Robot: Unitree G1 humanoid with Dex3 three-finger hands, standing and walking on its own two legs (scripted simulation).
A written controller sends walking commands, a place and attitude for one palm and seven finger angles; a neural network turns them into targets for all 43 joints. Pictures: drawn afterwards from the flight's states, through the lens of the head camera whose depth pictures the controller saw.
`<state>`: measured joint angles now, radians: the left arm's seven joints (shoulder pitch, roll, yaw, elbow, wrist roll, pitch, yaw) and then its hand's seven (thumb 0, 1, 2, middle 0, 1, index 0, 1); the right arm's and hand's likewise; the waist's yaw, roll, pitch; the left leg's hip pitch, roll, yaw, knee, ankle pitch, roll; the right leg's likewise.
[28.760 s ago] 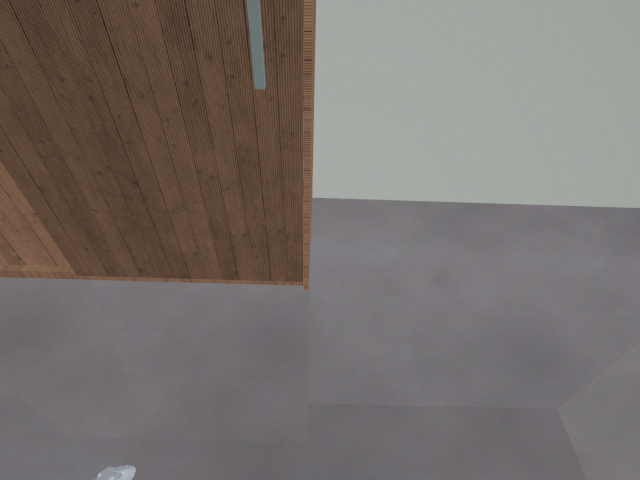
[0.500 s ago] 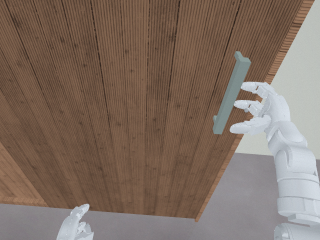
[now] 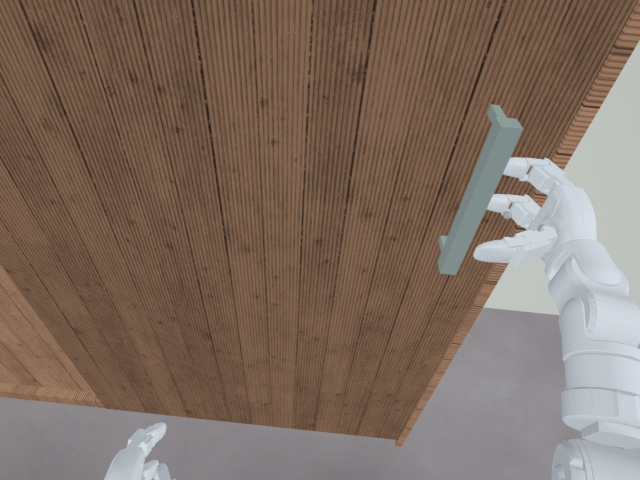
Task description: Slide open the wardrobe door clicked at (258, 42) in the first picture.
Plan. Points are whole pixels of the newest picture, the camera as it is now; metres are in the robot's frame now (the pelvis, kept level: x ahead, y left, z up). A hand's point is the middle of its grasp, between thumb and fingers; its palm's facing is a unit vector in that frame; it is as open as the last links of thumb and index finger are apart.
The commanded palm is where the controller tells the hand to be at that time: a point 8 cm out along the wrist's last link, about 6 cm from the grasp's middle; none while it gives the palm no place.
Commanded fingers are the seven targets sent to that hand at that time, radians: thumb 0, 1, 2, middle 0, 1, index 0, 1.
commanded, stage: slide the fingers in behind the handle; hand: right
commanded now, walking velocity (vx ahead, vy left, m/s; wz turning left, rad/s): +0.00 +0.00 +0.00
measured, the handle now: (469, 196) +0.43 -0.15 +0.19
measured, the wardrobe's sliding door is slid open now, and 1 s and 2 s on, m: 0.00 0.00 0.00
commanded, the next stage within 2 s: grip the handle and tug to test in 1.64 s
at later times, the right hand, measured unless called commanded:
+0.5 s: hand (491, 221) +0.37 -0.16 +0.20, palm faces +0.01 +1.00 +0.01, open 14.0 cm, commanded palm +0.35 -0.21 +0.20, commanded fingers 0.00 0.50 -0.30 0.30 1.20 0.30 1.20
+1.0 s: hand (474, 217) +0.38 -0.14 +0.20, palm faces +0.01 +1.00 +0.01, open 14.0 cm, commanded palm +0.35 -0.20 +0.20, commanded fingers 0.00 0.50 -0.30 0.30 1.20 0.30 1.20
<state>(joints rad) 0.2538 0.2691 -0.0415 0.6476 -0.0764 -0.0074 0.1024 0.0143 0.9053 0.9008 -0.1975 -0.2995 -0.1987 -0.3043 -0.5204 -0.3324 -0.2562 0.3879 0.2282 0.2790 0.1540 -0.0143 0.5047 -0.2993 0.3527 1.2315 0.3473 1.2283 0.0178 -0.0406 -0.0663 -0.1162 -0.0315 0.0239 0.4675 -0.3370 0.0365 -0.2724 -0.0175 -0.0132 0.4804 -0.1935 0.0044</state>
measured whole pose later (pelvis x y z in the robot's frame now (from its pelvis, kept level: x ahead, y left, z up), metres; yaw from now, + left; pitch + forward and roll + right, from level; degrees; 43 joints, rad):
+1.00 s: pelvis +0.00 +0.00 +0.00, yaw +0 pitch -2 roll +0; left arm 0.22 0.25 -0.05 0.66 -0.06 0.01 0.10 0.01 0.91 0.90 -0.20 -0.30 -0.20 -0.30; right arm -0.46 -0.22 -0.16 0.24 0.21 0.32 0.05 -0.01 0.50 -0.30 0.30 1.20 0.30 1.20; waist 0.01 -0.04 -0.05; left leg -0.07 -0.03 0.02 0.43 -0.33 0.03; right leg -0.22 -0.01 -0.02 0.45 -0.19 0.00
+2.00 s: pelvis +0.00 +0.00 +0.00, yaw +0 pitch -3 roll +0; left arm 0.20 0.24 -0.06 0.65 -0.06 0.01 0.09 0.01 0.91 0.90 -0.20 -0.30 -0.20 -0.30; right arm -0.46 -0.19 -0.12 0.20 0.21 0.33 0.02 -0.01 0.26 -0.41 0.33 1.24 0.33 1.24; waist 0.00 -0.04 -0.04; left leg -0.06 -0.02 0.03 0.43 -0.32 0.03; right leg -0.22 -0.01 -0.01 0.45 -0.18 0.00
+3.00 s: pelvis +0.01 +0.01 +0.00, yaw +1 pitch -2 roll -1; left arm 0.19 0.25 -0.06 0.61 -0.06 0.06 0.09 0.01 0.91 0.90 -0.20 -0.30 -0.20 -0.30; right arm -0.37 -0.22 -0.18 0.10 0.23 0.38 0.05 0.00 -0.70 -0.79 0.36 1.38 0.36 1.34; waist 0.02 -0.03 -0.07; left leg -0.05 -0.03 0.01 0.43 -0.34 0.04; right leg -0.20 -0.02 -0.03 0.43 -0.20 0.01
